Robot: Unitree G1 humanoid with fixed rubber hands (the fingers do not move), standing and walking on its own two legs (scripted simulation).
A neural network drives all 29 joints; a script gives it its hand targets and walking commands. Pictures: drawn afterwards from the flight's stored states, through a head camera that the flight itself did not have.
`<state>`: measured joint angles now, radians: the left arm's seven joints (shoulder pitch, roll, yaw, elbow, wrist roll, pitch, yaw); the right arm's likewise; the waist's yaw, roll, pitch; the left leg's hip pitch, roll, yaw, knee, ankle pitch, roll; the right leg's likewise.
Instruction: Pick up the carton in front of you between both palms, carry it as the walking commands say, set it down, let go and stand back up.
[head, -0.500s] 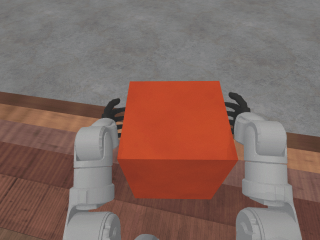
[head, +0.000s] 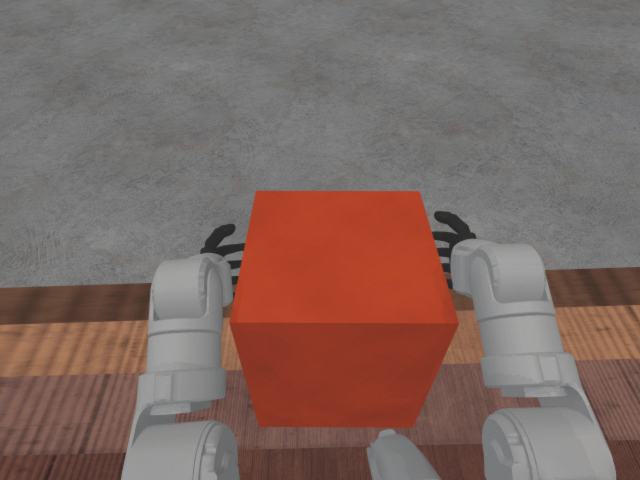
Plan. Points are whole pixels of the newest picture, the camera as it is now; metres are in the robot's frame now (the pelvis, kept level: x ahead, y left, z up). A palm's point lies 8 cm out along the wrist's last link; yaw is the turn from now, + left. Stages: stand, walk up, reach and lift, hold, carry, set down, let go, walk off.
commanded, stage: carry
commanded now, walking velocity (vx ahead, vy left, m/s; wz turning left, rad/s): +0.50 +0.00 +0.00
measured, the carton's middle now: (336, 312) +0.34 -0.03 +0.02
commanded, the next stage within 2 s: none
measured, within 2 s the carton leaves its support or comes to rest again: neither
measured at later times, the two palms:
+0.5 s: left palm (214, 180) +0.75 +0.17 -0.07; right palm (348, 158) +0.78 -0.13 -0.08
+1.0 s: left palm (247, 141) +1.15 +0.13 -0.27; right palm (338, 125) +1.17 -0.17 -0.25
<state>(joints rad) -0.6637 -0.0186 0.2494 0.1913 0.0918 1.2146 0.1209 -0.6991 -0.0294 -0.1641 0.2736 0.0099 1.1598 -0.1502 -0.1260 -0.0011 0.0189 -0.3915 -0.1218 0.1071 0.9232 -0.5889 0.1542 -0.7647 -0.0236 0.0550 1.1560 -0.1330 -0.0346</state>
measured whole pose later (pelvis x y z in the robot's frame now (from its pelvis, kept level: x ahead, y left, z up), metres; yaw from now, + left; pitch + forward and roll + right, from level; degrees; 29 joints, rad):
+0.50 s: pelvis +0.40 -0.02 -0.18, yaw +0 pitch +3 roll -2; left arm -0.64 0.01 0.12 0.15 -0.05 1.06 0.18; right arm -0.56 0.05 -0.27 0.00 -0.09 1.09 -0.10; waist 0.16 0.03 0.01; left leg -0.62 -0.02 0.03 0.55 0.33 0.04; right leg -0.27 0.16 -0.04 1.07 -0.83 -0.14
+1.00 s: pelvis +0.81 -0.02 -0.37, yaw -1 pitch +1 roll -1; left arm -0.56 -0.04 0.18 0.09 0.10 1.07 0.14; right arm -0.63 -0.04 -0.17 0.20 0.05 1.02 -0.14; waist 0.01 0.00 0.00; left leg -0.49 -0.09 0.05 1.71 -0.59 0.07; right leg -0.47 0.10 -0.10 0.69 0.05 -0.13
